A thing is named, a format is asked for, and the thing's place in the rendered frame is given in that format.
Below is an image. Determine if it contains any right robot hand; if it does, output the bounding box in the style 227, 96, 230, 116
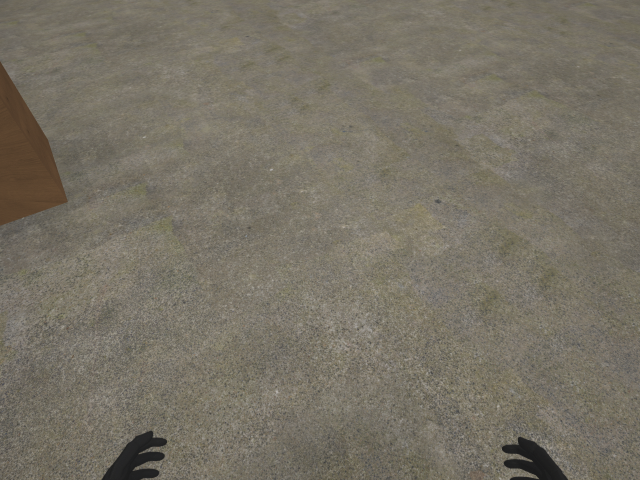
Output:
502, 437, 568, 480

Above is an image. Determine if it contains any pedestal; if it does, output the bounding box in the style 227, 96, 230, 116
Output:
0, 62, 68, 226

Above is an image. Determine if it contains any left robot hand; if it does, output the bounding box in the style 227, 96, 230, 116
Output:
102, 431, 167, 480

